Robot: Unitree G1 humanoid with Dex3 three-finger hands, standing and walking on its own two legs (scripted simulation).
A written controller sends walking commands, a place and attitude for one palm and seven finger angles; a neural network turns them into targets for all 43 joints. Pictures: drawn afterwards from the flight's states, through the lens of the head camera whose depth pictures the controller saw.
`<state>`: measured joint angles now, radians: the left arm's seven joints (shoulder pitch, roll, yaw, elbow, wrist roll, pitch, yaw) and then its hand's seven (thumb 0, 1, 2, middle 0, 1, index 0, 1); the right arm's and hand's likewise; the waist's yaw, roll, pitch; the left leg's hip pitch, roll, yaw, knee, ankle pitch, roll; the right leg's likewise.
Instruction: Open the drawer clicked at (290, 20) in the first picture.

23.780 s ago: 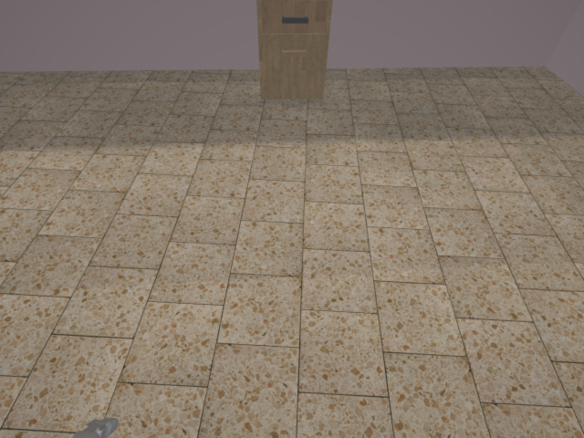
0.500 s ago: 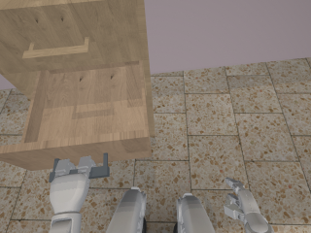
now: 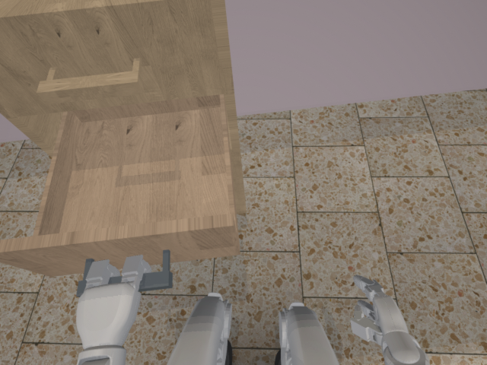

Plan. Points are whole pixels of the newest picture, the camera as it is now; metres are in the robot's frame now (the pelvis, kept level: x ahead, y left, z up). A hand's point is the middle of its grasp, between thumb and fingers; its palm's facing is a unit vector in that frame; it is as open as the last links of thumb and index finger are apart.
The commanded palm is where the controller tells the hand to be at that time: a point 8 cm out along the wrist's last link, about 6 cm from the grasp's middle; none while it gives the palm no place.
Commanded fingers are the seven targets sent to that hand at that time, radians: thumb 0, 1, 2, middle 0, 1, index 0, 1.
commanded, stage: pull the drawer open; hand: left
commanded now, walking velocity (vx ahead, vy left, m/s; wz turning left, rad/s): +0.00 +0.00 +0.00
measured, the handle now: (127, 271) +0.26 +0.23 -0.07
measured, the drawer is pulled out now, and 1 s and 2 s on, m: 0.27 0.29 0.30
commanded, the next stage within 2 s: open the thumb to release the handle in 1.10 s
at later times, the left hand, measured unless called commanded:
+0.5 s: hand (125, 322) +0.18 +0.22 -0.08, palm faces -0.14 -0.10 -0.99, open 6.4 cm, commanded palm +0.14 +0.22 -0.04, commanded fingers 0.00 0.90 0.90 -0.40 -1.35 -0.40 -1.35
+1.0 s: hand (124, 331) +0.17 +0.22 -0.08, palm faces -0.14 -0.10 -0.99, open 6.5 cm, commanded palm +0.13 +0.22 -0.04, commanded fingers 0.00 0.90 0.90 -0.40 -1.35 -0.40 -1.35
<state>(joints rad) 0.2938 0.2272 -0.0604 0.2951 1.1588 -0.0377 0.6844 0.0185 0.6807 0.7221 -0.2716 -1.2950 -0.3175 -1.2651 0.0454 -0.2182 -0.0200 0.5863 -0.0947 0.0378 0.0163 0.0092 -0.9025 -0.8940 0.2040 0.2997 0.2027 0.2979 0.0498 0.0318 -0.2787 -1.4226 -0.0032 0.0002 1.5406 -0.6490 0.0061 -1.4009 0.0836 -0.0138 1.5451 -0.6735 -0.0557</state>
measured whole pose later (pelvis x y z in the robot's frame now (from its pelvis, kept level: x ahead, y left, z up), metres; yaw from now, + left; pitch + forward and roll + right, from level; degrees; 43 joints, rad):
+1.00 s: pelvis -0.01 +0.00 -0.01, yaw +0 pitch +30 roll +1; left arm 0.37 0.23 -0.04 0.26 1.17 -0.11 0.68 0.02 0.67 0.73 -0.26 -1.30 -0.31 -1.25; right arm 0.03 -0.21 -0.02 0.59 -0.10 0.04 0.01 0.01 -0.90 -0.89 0.20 0.30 0.20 0.30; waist 0.07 0.03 -0.28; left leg -1.44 -0.01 0.00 1.56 -0.65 0.00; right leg -1.42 0.08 -0.01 1.58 -0.67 -0.06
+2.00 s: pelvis -0.02 -0.01 -0.01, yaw +1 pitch +29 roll +0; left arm 0.25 0.25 -0.08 0.34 1.15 -0.04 0.72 0.00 -0.48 0.30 -0.32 -1.20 -0.32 -1.20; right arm 0.06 -0.22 -0.03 0.63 -0.08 0.01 -0.02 0.01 -0.90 -0.89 0.20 0.30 0.20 0.30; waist 0.07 0.04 -0.27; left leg -1.46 -0.01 -0.03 1.57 -0.61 -0.01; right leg -1.43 0.08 -0.04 1.57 -0.64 -0.07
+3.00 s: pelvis -0.01 +0.00 +0.05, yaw +1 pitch +24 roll -1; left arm 0.30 0.26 -0.11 0.32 1.12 0.00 0.66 0.00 -0.49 0.30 -0.32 -1.20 -0.43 -1.22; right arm 0.09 -0.21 -0.02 0.60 -0.07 0.02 -0.03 0.01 -0.90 -0.89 0.20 0.30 0.20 0.30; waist 0.04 0.05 -0.25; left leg -1.22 -0.01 -0.04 1.36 -0.56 0.00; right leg -1.18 0.07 -0.04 1.34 -0.58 -0.05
